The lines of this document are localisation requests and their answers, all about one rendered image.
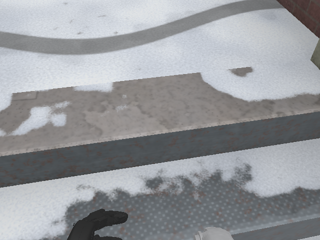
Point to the robot right thigh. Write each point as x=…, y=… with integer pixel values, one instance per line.
x=216, y=233

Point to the robot left hand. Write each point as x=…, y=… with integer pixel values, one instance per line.
x=85, y=229

